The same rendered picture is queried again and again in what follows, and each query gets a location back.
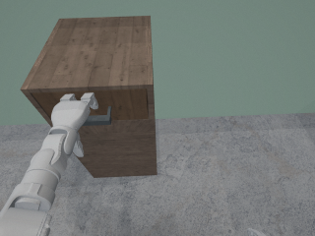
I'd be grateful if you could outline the robot left forearm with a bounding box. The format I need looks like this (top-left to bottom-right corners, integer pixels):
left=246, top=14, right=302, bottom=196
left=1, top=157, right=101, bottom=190
left=0, top=126, right=78, bottom=221

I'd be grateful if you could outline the robot left upper arm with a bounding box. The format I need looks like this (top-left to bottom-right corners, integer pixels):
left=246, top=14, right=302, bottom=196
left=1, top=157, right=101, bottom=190
left=0, top=207, right=52, bottom=236

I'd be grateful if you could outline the cabinet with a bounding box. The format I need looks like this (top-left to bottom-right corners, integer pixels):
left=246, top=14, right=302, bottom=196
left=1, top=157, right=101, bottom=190
left=20, top=16, right=158, bottom=178

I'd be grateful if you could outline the handle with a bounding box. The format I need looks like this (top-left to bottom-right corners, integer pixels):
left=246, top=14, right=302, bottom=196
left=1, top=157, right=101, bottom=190
left=82, top=106, right=112, bottom=126

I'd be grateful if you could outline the drawer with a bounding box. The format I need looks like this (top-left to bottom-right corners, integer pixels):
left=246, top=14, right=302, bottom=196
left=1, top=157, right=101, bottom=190
left=32, top=88, right=149, bottom=121

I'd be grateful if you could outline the robot left hand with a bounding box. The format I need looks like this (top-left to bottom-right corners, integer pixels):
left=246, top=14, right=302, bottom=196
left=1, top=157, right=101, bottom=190
left=51, top=92, right=98, bottom=157

